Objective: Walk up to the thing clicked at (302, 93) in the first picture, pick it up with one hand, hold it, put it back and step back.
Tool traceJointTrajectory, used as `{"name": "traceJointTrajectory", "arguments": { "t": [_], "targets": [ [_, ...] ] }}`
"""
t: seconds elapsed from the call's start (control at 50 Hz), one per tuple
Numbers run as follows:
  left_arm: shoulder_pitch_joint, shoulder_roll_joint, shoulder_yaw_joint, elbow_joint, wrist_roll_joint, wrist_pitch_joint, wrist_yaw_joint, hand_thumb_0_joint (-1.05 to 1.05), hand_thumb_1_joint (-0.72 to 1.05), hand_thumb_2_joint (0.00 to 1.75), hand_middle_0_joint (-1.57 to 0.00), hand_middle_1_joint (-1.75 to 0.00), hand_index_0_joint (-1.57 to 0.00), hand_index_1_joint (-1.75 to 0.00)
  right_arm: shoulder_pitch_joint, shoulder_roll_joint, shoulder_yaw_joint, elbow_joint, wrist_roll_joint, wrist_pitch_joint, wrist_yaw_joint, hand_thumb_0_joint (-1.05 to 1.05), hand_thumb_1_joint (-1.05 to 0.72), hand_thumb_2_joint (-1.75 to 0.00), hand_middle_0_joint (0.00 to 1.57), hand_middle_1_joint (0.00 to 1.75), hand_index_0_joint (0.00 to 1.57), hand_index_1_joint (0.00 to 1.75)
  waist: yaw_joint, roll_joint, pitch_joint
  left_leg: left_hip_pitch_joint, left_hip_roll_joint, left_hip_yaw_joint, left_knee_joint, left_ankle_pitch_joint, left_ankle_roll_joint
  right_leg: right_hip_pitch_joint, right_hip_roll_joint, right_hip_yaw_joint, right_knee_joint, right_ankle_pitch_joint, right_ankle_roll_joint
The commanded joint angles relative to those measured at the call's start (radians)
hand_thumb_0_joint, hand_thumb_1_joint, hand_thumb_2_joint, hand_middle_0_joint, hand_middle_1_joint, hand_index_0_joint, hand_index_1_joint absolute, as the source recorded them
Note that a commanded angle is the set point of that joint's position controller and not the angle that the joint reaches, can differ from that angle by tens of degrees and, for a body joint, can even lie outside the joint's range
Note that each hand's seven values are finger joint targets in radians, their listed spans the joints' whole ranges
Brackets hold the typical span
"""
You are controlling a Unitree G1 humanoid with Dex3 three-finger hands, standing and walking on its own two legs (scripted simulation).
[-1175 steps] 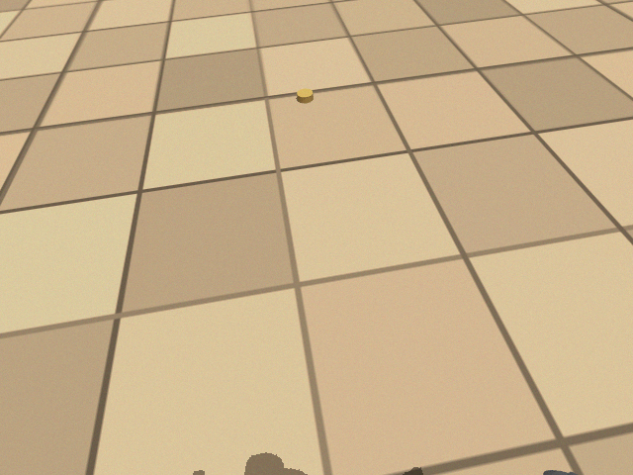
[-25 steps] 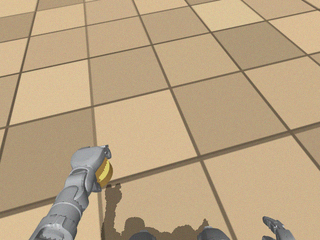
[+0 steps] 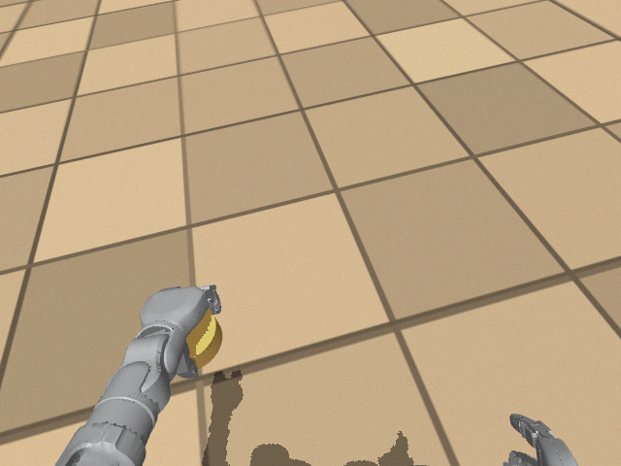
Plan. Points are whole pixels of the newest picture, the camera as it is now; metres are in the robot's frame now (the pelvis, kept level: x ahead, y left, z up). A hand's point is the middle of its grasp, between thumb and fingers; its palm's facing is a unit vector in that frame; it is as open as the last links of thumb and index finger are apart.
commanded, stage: hold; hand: left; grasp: from above
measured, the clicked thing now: (189, 336) +0.32 +0.23 -0.08
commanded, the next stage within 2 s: crouch in 1.34 s
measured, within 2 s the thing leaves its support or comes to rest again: neither
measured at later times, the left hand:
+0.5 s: hand (186, 348) +0.28 +0.21 -0.03, palm faces -0.45 -0.06 -0.89, open 11.3 cm
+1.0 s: hand (186, 348) +0.28 +0.21 -0.03, palm faces -0.46 -0.06 -0.89, open 11.3 cm
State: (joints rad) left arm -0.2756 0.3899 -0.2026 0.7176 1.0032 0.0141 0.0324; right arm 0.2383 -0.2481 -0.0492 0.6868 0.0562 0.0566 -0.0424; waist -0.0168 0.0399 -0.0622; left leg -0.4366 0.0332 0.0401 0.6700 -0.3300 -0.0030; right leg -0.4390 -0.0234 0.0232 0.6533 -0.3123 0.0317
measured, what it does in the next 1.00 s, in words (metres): stands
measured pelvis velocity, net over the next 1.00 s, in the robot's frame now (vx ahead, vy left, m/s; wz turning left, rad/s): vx -0.01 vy -0.01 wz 0.00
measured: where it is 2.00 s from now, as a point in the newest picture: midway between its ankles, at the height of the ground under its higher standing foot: outside the picture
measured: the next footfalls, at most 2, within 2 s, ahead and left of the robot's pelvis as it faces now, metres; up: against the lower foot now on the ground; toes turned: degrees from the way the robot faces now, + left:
none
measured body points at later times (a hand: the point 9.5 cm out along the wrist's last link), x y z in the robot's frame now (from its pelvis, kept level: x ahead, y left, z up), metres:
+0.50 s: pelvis -0.01 -0.01 +0.01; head +0.00 -0.03 +0.46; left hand +0.30 +0.21 +0.02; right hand +0.13 -0.26 -0.11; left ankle +0.00 +0.12 -0.72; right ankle +0.01 -0.14 -0.72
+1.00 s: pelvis -0.01 -0.01 +0.01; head +0.00 -0.03 +0.46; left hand +0.30 +0.21 +0.02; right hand +0.14 -0.26 -0.10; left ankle +0.00 +0.12 -0.72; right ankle +0.01 -0.14 -0.72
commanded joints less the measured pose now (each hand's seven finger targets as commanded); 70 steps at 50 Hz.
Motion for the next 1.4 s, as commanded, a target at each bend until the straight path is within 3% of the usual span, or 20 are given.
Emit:
{"name": "traceJointTrajectory", "arguments": {
  "t": [0.0, 0.12, 0.16, 0.42, 0.48, 0.54, 0.58, 0.6, 0.68, 0.7, 0.84, 0.88, 0.92, 0.98, 1.06, 1.1, 1.18, 1.26, 1.3, 1.38],
  "targets": [
    [-0.298, 0.193, 0.081, -0.210, -0.003, 0.002, 0.028, 0.00, 0.42, 0.99, -0.74, -1.05, -0.78, -1.00, -0.045, -0.143, -0.045, -0.133, -0.002, -0.033, -0.006, 0.00, -0.90, -0.90, 0.20, 0.30, 0.20, 0.30, 0.001, -0.031, -0.264, 0.160, -0.044, -0.007, -0.095, 0.296, 0.012, 0.113, 0.056, -0.019, -0.089, 0.256, -0.035],
    [-0.283, 0.220, 0.097, -0.216, -0.003, 0.002, 0.017, 0.00, 0.43, 0.99, -0.73, -1.06, -0.78, -1.01, -0.066, -0.146, -0.043, -0.143, 0.002, -0.026, -0.009, 0.00, -0.90, -0.90, 0.20, 0.30, 0.20, 0.30, 0.009, -0.025, -0.233, 0.174, -0.045, 0.001, -0.123, 0.268, 0.014, 0.123, 0.054, -0.020, -0.120, 0.228, -0.034],
    [-0.279, 0.194, 0.078, -0.221, -0.003, 0.002, 0.014, 0.00, 0.39, 1.00, -0.72, -1.05, -0.76, -1.01, -0.069, -0.138, -0.038, -0.143, 0.003, -0.026, -0.009, 0.00, -0.90, -0.90, 0.20, 0.30, 0.20, 0.30, 0.002, -0.029, -0.226, 0.182, -0.045, 0.003, -0.133, 0.259, 0.014, 0.123, 0.053, -0.017, -0.123, 0.220, -0.036],
    [-0.262, 0.195, 0.076, -0.260, -0.014, 0.000, -0.008, 0.00, 0.43, 0.98, -0.71, -1.10, -0.77, -1.04, -0.113, -0.139, -0.028, -0.164, 0.008, -0.028, -0.014, 0.00, -0.90, -0.90, 0.20, 0.30, 0.20, 0.30, 0.012, -0.024, -0.183, 0.209, -0.043, 0.003, -0.189, 0.187, 0.015, 0.140, 0.051, -0.014, -0.175, 0.144, -0.036],
    [-0.275, 0.222, 0.101, -0.272, -0.015, -0.001, -0.007, 0.00, 0.41, 0.98, -0.72, -1.09, -0.76, -1.04, -0.118, -0.135, -0.026, -0.161, 0.008, -0.029, -0.017, 0.00, -0.90, -0.90, 0.20, 0.30, 0.20, 0.30, 0.027, -0.027, -0.197, 0.219, -0.042, 0.002, -0.192, 0.213, 0.014, 0.162, 0.050, -0.017, -0.179, 0.163, -0.035],
    [-0.279, 0.203, 0.084, -0.273, -0.019, -0.007, -0.006, 0.00, 0.43, 1.01, -0.73, -1.10, -0.78, -1.05, -0.126, -0.135, -0.023, -0.168, 0.009, -0.031, -0.019, 0.00, -0.91, -0.90, 0.20, 0.30, 0.20, 0.30, 0.009, -0.036, -0.170, 0.221, -0.043, 0.003, -0.204, 0.182, 0.015, 0.148, 0.048, -0.015, -0.191, 0.139, -0.034],
    [-0.261, 0.215, 0.097, -0.273, -0.012, -0.006, -0.003, 0.00, 0.41, 0.99, -0.71, -1.11, -0.76, -1.06, -0.133, -0.132, -0.021, -0.167, 0.008, -0.032, -0.020, 0.00, -0.90, -0.90, 0.20, 0.30, 0.20, 0.30, 0.019, -0.041, -0.169, 0.220, -0.048, 0.006, -0.206, 0.167, 0.018, 0.152, 0.044, -0.011, -0.205, 0.123, -0.032],
    [-0.258, 0.222, 0.109, -0.293, -0.018, -0.007, -0.003, 0.00, 0.43, 0.98, -0.72, -1.11, -0.77, -1.05, -0.135, -0.131, -0.022, -0.165, 0.009, -0.033, -0.021, 0.00, -0.90, -0.90, 0.20, 0.30, 0.20, 0.30, 0.032, -0.032, -0.178, 0.223, -0.049, 0.010, -0.207, 0.168, 0.017, 0.168, 0.043, -0.009, -0.207, 0.122, -0.031],
    [-0.275, 0.205, 0.083, -0.313, -0.016, -0.005, -0.011, 0.00, 0.44, 0.99, -0.73, -1.11, -0.78, -1.06, -0.137, -0.129, -0.019, -0.161, 0.009, -0.034, -0.023, 0.00, -0.90, -0.90, 0.20, 0.30, 0.20, 0.30, 0.020, -0.037, -0.189, 0.245, -0.047, 0.009, -0.207, 0.193, 0.017, 0.169, 0.045, -0.009, -0.207, 0.149, -0.029],
    [-0.259, 0.219, 0.103, -0.303, -0.017, -0.003, -0.011, 0.00, 0.45, 1.00, -0.74, -1.10, -0.79, -1.05, -0.139, -0.129, -0.021, -0.160, 0.011, -0.032, -0.024, 0.00, -0.90, -0.90, 0.20, 0.30, 0.20, 0.30, 0.024, -0.031, -0.184, 0.246, -0.048, 0.011, -0.212, 0.195, 0.017, 0.173, 0.045, -0.010, -0.209, 0.152, -0.031],
    [-0.233, 0.217, 0.093, -0.307, -0.027, -0.006, -0.037, 0.00, 0.43, 1.01, -0.76, -1.07, -0.79, -1.03, -0.152, -0.126, -0.017, -0.168, 0.015, -0.026, -0.027, 0.00, -0.91, -0.90, 0.20, 0.30, 0.20, 0.30, 0.028, -0.048, -0.169, 0.261, -0.047, 0.009, -0.229, 0.217, 0.020, 0.183, 0.044, -0.011, -0.222, 0.172, -0.030],
    [-0.222, 0.189, 0.068, -0.284, -0.023, -0.008, -0.041, 0.00, 0.42, 1.02, -0.75, -1.08, -0.79, -1.04, -0.150, -0.124, -0.015, -0.169, 0.015, -0.024, -0.026, 0.00, -0.91, -0.90, 0.20, 0.30, 0.20, 0.30, 0.021, -0.056, -0.142, 0.253, -0.046, 0.007, -0.232, 0.214, 0.019, 0.179, 0.045, -0.012, -0.222, 0.167, -0.033],
    [-0.234, 0.222, 0.102, -0.306, -0.017, -0.013, -0.032, 0.00, 0.41, 1.02, -0.74, -1.07, -0.78, -1.03, -0.139, -0.128, -0.018, -0.168, 0.015, -0.022, -0.027, 0.00, -0.91, -0.90, 0.20, 0.30, 0.20, 0.30, 0.028, -0.040, -0.180, 0.269, -0.048, 0.011, -0.229, 0.246, 0.019, 0.195, 0.044, -0.011, -0.219, 0.198, -0.033],
    [-0.268, 0.206, 0.087, -0.332, -0.015, -0.016, -0.025, 0.00, 0.42, 1.01, -0.73, -1.09, -0.78, -1.04, -0.139, -0.125, -0.020, -0.165, 0.014, -0.019, -0.025, 0.00, -0.91, -0.90, 0.20, 0.30, 0.20, 0.30, 0.022, -0.016, -0.204, 0.292, -0.049, 0.013, -0.227, 0.271, 0.016, 0.203, 0.045, -0.010, -0.213, 0.224, -0.035],
    [-0.277, 0.230, 0.114, -0.269, 0.001, -0.010, 0.002, 0.00, 0.42, 1.03, -0.75, -1.06, -0.79, -1.02, -0.127, -0.130, -0.024, -0.150, 0.012, -0.015, -0.024, 0.00, -0.90, -0.90, 0.20, 0.30, 0.20, 0.30, 0.020, -0.022, -0.186, 0.278, -0.047, 0.011, -0.225, 0.282, 0.014, 0.206, 0.047, -0.017, -0.217, 0.231, -0.036],
    [-0.293, 0.191, 0.077, -0.269, 0.002, -0.008, 0.007, 0.00, 0.45, 1.03, -0.77, -1.08, -0.81, -1.04, -0.129, -0.124, -0.023, -0.150, 0.010, -0.013, -0.021, 0.00, -0.91, -0.90, 0.20, 0.30, 0.20, 0.30, 0.009, -0.024, -0.187, 0.281, -0.048, 0.013, -0.224, 0.280, 0.016, 0.196, 0.045, -0.015, -0.218, 0.237, -0.034],
    [-0.237, 0.195, 0.085, -0.264, -0.007, -0.003, 0.000, 0.00, 0.41, 1.05, -0.75, -1.08, -0.78, -1.04, -0.129, -0.130, -0.033, -0.155, 0.013, -0.008, -0.017, 0.00, -0.90, -0.90, 0.20, 0.30, 0.20, 0.30, 0.030, -0.011, -0.192, 0.287, -0.042, 0.007, -0.236, 0.286, 0.009, 0.213, 0.049, -0.024, -0.219, 0.229, -0.040],
    [-0.250, 0.213, 0.093, -0.265, -0.005, -0.001, -0.012, 0.00, 0.41, 1.04, -0.76, -1.05, -0.79, -1.02, -0.128, -0.129, -0.028, -0.158, 0.012, -0.005, -0.017, 0.00, -0.91, -0.90, 0.20, 0.30, 0.20, 0.30, 0.025, -0.030, -0.178, 0.281, -0.044, 0.006, -0.236, 0.290, 0.015, 0.221, 0.046, -0.024, -0.229, 0.239, -0.038],
    [-0.251, 0.187, 0.066, -0.279, -0.013, -0.007, -0.017, 0.00, 0.43, 1.04, -0.77, -1.06, -0.80, -1.03, -0.126, -0.127, -0.029, -0.162, 0.014, -0.002, -0.017, 0.00, -0.90, -0.90, 0.20, 0.30, 0.20, 0.30, 0.022, -0.033, -0.172, 0.279, -0.043, 0.008, -0.240, 0.282, 0.015, 0.217, 0.046, -0.022, -0.231, 0.236, -0.038],
    [-0.251, 0.207, 0.087, -0.290, -0.006, -0.013, -0.012, 0.00, 0.37, 1.01, -0.71, -1.07, -0.75, -1.03, -0.120, -0.133, -0.032, -0.165, 0.014, 0.000, -0.019, 0.00, -0.90, -0.90, 0.20, 0.30, 0.20, 0.30, 0.033, -0.005, -0.192, 0.296, -0.042, 0.007, -0.242, 0.309, 0.010, 0.221, 0.048, -0.026, -0.224, 0.251, -0.044]
  ]
}}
